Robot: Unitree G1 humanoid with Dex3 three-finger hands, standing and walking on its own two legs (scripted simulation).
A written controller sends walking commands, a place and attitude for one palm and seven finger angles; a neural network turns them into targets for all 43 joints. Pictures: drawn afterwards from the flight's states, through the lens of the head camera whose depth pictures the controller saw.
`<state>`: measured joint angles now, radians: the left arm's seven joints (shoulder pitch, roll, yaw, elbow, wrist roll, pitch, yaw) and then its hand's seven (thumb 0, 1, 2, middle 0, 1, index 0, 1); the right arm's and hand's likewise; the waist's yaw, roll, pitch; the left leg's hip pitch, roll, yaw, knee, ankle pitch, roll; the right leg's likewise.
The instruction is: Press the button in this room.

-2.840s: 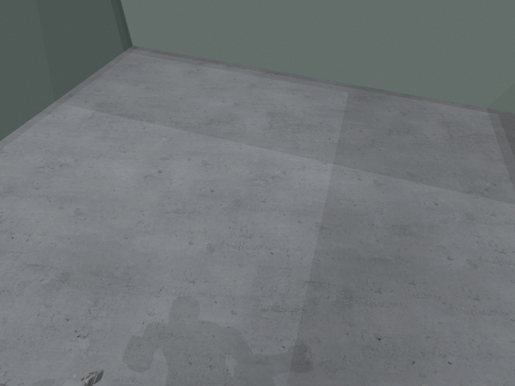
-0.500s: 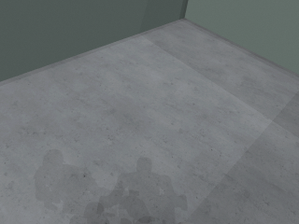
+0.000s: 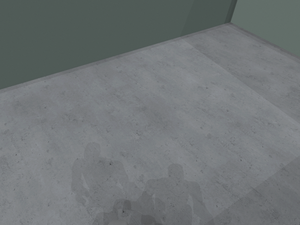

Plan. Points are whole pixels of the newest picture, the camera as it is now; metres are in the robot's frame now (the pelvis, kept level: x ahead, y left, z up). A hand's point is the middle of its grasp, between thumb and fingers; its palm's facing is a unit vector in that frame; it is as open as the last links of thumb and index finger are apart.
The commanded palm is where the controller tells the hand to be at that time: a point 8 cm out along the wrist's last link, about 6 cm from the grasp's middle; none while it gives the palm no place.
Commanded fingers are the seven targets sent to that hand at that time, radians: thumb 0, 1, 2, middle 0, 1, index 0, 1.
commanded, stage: turn or walk to find it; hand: left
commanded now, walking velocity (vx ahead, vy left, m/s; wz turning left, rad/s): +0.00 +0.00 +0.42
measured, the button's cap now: out of the picture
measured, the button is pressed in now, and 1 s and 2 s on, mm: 0 0 0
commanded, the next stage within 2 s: none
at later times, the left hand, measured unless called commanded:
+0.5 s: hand out of the picture +0.00 +0.27 -0.16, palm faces +0.23 -0.94 -0.24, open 7.4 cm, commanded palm none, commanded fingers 0.00 0.90 0.90 -0.20 -0.30 -0.20 -0.30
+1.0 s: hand out of the picture -0.08 +0.19 -0.16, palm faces +0.44 -0.86 -0.25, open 7.4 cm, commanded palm none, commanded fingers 0.00 0.90 0.90 -0.20 -0.30 -0.20 -0.30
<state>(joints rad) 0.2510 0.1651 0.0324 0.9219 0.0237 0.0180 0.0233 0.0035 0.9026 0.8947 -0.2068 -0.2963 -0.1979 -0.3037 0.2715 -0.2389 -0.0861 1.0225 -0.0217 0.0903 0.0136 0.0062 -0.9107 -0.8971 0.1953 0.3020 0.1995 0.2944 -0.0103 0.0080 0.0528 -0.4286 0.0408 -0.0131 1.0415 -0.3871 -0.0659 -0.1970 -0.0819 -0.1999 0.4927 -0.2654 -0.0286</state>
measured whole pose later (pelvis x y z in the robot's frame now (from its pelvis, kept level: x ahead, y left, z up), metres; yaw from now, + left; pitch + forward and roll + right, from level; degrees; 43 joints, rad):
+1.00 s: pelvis -0.05 +0.00 +0.00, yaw +25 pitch -1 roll +2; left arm 0.24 0.17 0.04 0.94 0.02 0.01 0.02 0.00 0.91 0.89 -0.21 -0.30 -0.20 -0.30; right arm 0.24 -0.24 -0.08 1.02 -0.02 0.09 0.01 0.01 -0.91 -0.90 0.19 0.30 0.20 0.29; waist 0.00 0.01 0.07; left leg -0.41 0.05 -0.01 0.98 -0.41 -0.07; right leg -0.19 -0.09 -0.21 0.50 -0.29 -0.03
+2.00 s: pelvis -0.08 -0.03 +0.00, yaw +50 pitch -1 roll +2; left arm 0.24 0.16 0.04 0.94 0.02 0.01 0.02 0.00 0.91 0.89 -0.21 -0.30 -0.20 -0.30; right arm 0.25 -0.25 -0.09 1.03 -0.02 0.09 0.01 0.01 -0.91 -0.90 0.19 0.30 0.20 0.29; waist -0.01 0.02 0.06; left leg -0.42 0.05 -0.02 1.03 -0.39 -0.08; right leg -0.19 -0.08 -0.22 0.49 -0.29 -0.04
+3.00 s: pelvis -0.09 -0.08 +0.00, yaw +76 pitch -2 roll +2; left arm 0.24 0.16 0.03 0.95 0.02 0.01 0.02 0.00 0.91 0.89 -0.21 -0.30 -0.20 -0.30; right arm 0.25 -0.24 -0.08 1.03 -0.02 0.09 0.01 0.01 -0.91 -0.90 0.19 0.30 0.20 0.29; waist 0.00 0.02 0.06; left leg -0.40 0.05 -0.01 1.00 -0.40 -0.07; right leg -0.21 -0.10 -0.24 0.50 -0.25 -0.04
